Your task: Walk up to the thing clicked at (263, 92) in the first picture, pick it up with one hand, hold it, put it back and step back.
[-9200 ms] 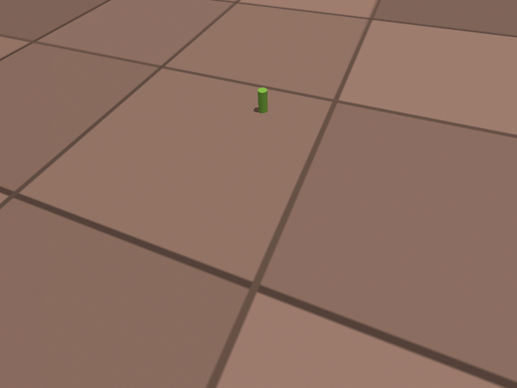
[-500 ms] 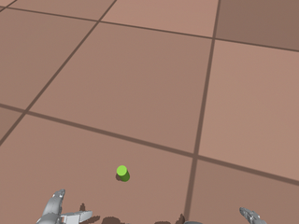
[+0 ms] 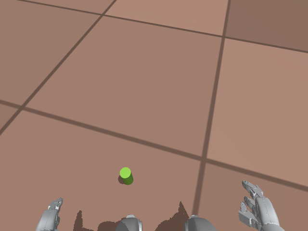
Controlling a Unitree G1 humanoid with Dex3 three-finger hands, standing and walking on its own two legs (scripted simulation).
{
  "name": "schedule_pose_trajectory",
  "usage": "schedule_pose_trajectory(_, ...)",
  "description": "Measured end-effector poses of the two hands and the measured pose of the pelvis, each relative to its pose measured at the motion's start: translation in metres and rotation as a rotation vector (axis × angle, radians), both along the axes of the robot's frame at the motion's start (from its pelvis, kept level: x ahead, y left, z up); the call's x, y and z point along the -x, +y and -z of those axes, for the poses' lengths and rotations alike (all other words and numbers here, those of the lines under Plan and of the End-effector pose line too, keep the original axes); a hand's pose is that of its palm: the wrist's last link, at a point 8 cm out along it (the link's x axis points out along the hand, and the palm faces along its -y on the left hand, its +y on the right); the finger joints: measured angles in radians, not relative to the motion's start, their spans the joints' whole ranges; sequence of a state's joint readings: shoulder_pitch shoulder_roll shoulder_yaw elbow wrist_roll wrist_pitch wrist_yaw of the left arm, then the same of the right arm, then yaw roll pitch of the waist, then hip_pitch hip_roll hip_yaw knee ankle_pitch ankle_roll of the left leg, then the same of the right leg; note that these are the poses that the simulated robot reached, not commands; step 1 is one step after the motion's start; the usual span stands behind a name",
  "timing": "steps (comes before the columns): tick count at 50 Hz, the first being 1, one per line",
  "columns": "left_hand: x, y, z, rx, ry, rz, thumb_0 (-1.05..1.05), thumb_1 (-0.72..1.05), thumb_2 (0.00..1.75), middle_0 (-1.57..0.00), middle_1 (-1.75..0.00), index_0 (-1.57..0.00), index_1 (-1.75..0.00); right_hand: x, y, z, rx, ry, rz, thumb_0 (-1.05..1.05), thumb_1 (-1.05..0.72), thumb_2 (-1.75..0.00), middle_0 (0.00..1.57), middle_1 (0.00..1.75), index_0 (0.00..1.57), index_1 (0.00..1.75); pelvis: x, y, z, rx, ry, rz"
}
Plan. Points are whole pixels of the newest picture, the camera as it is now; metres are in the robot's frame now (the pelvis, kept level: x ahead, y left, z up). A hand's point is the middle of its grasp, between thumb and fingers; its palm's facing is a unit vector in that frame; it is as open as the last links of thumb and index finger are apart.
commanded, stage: go down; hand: left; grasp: from the side
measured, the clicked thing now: (127, 176) +0.42 +0.18 -0.64
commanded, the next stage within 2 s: none
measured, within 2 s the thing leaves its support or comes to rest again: neither
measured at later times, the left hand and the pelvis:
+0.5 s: hand (72, 200) +0.23 +0.29 -0.20, palm faces +0.08 -0.97 -0.22, open 17.2 cm; pelvis -0.04 -0.01 -0.11, yaw -1 degrees
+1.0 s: hand (72, 180) +0.31 +0.34 -0.27, palm faces +0.07 -0.99 -0.14, open 17.1 cm; pelvis -0.08 +0.00 -0.24, yaw -3 degrees
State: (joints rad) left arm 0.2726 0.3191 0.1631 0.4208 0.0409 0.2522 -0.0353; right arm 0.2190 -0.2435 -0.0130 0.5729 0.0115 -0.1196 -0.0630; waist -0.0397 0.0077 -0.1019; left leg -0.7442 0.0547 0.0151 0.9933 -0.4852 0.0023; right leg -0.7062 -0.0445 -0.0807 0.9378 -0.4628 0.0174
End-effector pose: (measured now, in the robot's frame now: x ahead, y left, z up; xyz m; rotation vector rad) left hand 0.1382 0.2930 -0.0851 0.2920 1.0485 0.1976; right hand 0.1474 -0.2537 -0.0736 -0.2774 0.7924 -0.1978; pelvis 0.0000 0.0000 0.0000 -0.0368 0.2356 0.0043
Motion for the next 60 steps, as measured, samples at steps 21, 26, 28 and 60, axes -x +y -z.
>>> schedule_pose_trajectory(21, -0.041, 0.036, 0.070, 0.067, -0.234, -0.019, -0.01, -0.52, 0.06, -0.08, -0.07, -0.07, -0.08, 0.015, -0.009, 0.073, 0.062, -0.003, -0.067, 0.01, -0.89, -0.90, 0.20, 0.30, 0.21, 0.30, 0.029, -0.006, 0.077, 0.009, 0.170, 0.002)
schedule_pose_trajectory(26, -0.078, 0.051, 0.096, 0.089, -0.404, 0.060, -0.01, -0.50, 0.05, -0.08, -0.06, -0.07, -0.07, 0.032, -0.022, 0.121, 0.093, 0.071, -0.070, 0.01, -0.91, -0.90, 0.20, 0.30, 0.21, 0.30, 0.042, -0.005, 0.119, 0.011, 0.237, 0.009)
schedule_pose_trajectory(28, -0.091, 0.056, 0.105, 0.090, -0.455, 0.075, -0.01, -0.50, 0.05, -0.08, -0.07, -0.07, -0.08, 0.040, -0.025, 0.140, 0.094, 0.108, -0.065, 0.01, -0.91, -0.90, 0.20, 0.30, 0.21, 0.30, 0.047, -0.005, 0.134, 0.013, 0.258, 0.012)
schedule_pose_trajectory(60, -0.165, 0.102, 0.196, 0.178, -0.790, 0.140, -0.01, -0.45, 0.05, -0.05, -0.05, -0.05, -0.05, 0.120, -0.035, 0.293, 0.130, 0.363, -0.090, 0.01, -0.91, -0.90, 0.20, 0.30, 0.21, 0.30, 0.087, -0.003, 0.271, 0.043, 0.360, 0.047)
